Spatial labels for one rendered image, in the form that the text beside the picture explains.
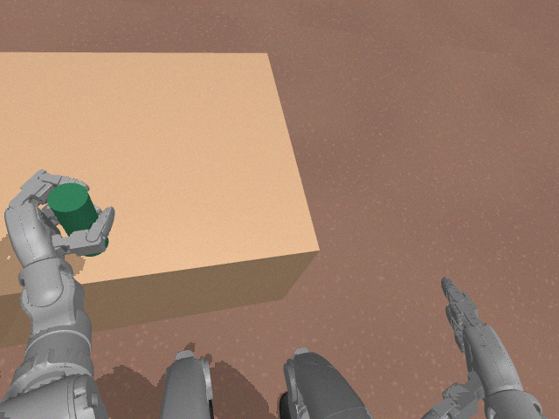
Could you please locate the left robot hand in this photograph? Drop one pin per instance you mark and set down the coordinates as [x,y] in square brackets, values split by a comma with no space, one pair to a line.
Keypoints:
[33,234]

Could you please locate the right robot hand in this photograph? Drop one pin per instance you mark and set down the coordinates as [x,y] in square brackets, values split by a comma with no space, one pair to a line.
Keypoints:
[490,368]

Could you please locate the can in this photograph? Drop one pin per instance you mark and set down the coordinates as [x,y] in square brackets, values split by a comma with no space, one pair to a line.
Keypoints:
[73,207]

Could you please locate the right robot arm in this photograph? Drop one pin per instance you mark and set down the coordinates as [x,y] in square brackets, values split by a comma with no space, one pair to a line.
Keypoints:
[512,404]

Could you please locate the left robot arm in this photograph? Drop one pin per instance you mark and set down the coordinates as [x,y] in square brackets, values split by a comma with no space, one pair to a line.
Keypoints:
[56,379]

